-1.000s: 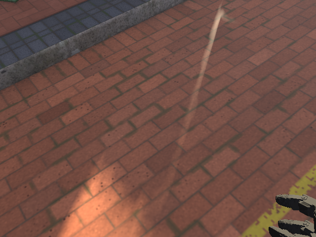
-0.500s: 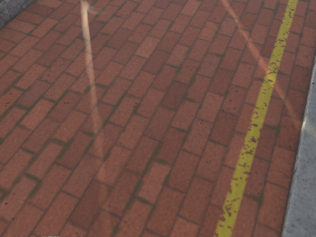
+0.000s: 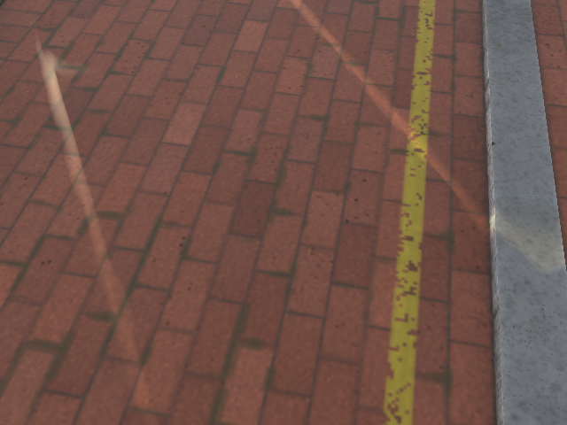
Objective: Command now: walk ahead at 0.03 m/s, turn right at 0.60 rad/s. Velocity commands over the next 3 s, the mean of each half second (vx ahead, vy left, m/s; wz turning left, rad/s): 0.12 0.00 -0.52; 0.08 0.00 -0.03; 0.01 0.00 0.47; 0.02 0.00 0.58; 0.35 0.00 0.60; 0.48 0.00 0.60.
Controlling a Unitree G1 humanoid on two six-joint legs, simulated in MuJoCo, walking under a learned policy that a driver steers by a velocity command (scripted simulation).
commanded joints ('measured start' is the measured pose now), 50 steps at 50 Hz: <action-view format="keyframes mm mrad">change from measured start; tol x32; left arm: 1 -40 144 39 -85 -10 -4 6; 50 51 46 -9 83 9 -23 21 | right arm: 1 75 -92 -32 -52 5 -26 10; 50 86 -157 -42 -104 5 -13 18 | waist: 1 -50 -182 -174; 4 -11 300 -103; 23 -18 118 -42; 26 12 -292 -157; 50 -38 200 -172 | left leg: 1 155 -35 51 -193 52 32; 5 283 436 -435 -483 312 352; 21 292 285 22 -539 -46 262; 24 173 205 130 -309 187 166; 27 -223 70 153 301 -318 2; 39 144 34 149 -149 152 44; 43 429 181 -30 -249 745 201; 50 407 272 -323 -347 544 344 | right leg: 1 128 -219 300 -107 -38 -142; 4 -236 56 -42 317 -495 14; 9 -237 -63 -56 766 -282 112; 20 20 -137 -225 170 -289 48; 25 624 -353 78 -137 299 -63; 37 296 -322 -73 -159 555 -163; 50 39 -77 -132 231 -448 61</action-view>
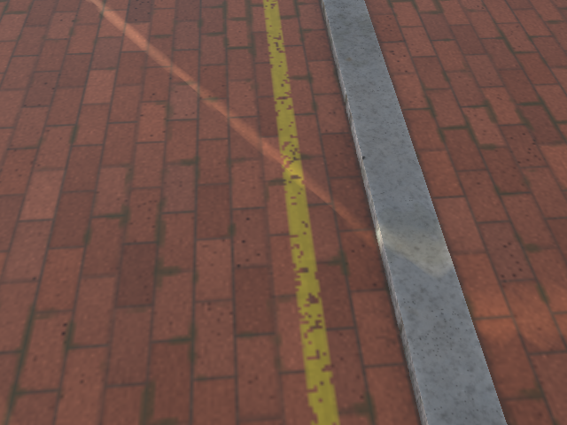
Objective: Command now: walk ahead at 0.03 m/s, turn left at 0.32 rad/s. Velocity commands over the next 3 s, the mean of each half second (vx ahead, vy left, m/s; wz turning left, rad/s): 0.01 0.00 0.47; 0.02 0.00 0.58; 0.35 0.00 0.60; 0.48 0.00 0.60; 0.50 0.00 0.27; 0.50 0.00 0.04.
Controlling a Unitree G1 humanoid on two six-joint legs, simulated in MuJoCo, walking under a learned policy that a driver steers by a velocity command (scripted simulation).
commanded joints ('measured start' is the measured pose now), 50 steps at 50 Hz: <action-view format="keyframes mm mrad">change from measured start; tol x16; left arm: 1 24 90 33 -72 -10 -6 9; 9 170 213 78 -28 8 -9 -8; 13 -89 134 48 -128 9 -45 1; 50 -119 135 57 -139 -33 -50 -31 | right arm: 1 56 -195 -59 -55 2 -16 -13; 50 23 -227 -85 -160 17 21 -24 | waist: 1 -24 203 -178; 7 57 145 -148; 10 26 -260 -29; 31 -10 -146 -90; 34 -39 316 -221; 37 -26 106 -130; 50 -34 194 -100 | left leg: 1 338 296 -464 -195 427 256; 7 51 157 -316 -215 86 124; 10 -265 -58 -112 341 -389 -38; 15 -285 -11 -127 656 -149 -115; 30 -7 28 89 44 -125 -55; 32 239 -14 76 -195 127 15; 34 523 416 -552 -179 750 337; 39 254 216 -273 -230 451 215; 46 227 173 -327 -216 274 208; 50 156 159 -459 -276 -253 210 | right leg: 1 -231 23 45 152 -147 9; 8 107 -15 31 -238 232 -36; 10 -34 -442 510 -424 213 -267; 16 80 -266 108 -330 571 -200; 29 173 -355 -52 -237 762 -216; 32 63 -286 -161 -4 710 -96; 34 -466 -40 -126 496 -256 64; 40 -399 -54 35 517 81 71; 50 -234 7 51 51 84 49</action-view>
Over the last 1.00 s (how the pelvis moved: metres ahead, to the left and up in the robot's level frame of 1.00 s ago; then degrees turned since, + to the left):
0.11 -0.02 0.00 -15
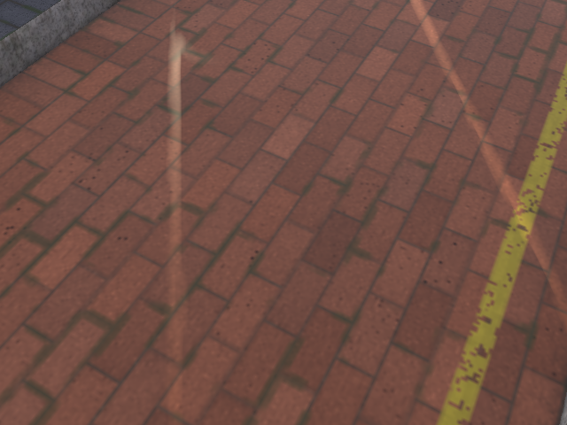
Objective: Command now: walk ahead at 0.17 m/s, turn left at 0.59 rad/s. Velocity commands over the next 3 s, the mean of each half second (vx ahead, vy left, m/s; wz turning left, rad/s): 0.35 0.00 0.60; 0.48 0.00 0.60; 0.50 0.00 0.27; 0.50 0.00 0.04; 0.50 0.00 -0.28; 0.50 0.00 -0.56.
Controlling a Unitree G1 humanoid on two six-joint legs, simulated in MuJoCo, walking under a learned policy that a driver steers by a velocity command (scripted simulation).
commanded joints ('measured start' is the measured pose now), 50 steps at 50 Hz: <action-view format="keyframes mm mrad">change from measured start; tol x32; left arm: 1 -32 102 30 -87 -18 -39 -16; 29 320 10 -24 -46 26 -93 -7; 50 -140 115 -3 -130 -1 -132 -46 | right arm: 1 -13 -173 -44 -66 4 -16 4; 50 198 -139 -31 74 15 -74 -5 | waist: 1 -7 203 -95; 6 91 -212 -97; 23 109 -93 81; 30 -118 177 -439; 50 -22 134 -24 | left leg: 1 55 223 -349 -186 -288 181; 12 -561 110 23 666 -43 -74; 23 -358 132 186 219 92 -40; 27 179 -18 267 85 69 84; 29 735 368 -568 -58 -211 327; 38 90 216 -177 -275 291 244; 50 218 213 -289 -88 243 132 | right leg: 1 60 27 -21 -125 -38 -32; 7 458 -414 551 -575 -340 -316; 23 455 -285 -169 -594 357 -208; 27 395 -252 -293 -102 990 -147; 29 -251 -14 -163 558 -247 -50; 30 -334 -14 31 648 -208 -64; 43 -108 -41 -51 -120 456 -10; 50 4 -5 -7 -286 313 -78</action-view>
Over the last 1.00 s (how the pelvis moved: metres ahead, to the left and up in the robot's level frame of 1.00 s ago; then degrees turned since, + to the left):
-0.01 0.01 0.01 35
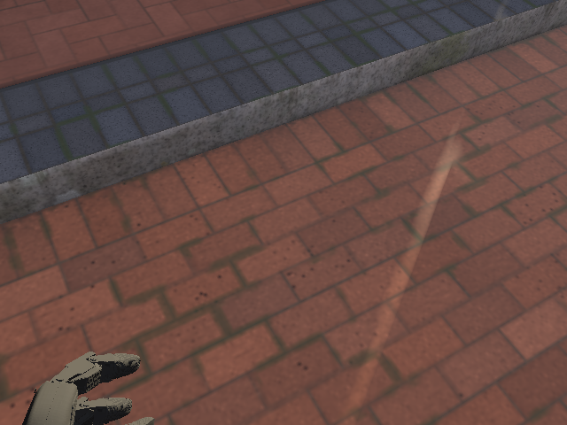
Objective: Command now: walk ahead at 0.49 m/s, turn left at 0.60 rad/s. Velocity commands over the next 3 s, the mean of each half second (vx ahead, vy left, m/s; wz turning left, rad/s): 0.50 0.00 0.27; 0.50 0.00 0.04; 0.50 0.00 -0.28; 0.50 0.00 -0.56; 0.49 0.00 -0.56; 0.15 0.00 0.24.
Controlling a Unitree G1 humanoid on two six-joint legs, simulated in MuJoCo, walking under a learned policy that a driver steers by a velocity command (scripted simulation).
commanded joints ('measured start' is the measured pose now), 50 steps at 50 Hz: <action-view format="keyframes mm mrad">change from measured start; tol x32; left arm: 1 58 148 62 -51 -4 -26 6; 28 446 41 8 99 -1 32 26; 50 -25 68 7 -13 68 46 -30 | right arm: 1 -28 -145 -40 -49 -3 1 -6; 23 -400 -55 20 -175 -11 -44 51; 28 46 -290 -64 -73 -39 -32 28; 50 61 -137 -12 115 -73 -33 16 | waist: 1 98 172 -54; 4 136 -314 -419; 22 173 -36 24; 28 1 287 -337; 50 31 136 26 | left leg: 1 -45 231 -211 50 488 85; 4 -593 -7 9 797 -215 -53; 6 -706 99 21 899 -71 -66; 24 -418 159 200 101 306 -40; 28 440 479 -318 9 164 211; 36 -87 338 -35 -260 383 177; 50 103 320 136 -186 591 72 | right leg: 1 230 16 -27 -53 -77 -56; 5 901 -387 699 -187 -569 -294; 9 483 -239 293 -270 -226 -240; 23 510 -246 40 -308 -4 -205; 26 497 -193 -32 -54 277 -151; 30 -240 -36 11 770 -537 -47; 50 23 -36 -137 28 -61 -79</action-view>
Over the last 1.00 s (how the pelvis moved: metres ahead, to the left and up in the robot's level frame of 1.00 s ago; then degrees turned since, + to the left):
0.41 0.17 -0.01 36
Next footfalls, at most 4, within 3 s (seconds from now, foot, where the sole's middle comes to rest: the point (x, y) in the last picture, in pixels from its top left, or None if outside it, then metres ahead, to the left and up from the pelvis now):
0.04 right None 0.21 -0.13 -0.77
0.54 left None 0.43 0.16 -0.77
1.06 right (265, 308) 0.76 -0.03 -0.77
1.52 left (181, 248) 0.96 0.19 -0.77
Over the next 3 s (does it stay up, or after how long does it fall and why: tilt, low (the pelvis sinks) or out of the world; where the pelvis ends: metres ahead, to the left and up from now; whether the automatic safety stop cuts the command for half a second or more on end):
stays up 1.43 -0.16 0.14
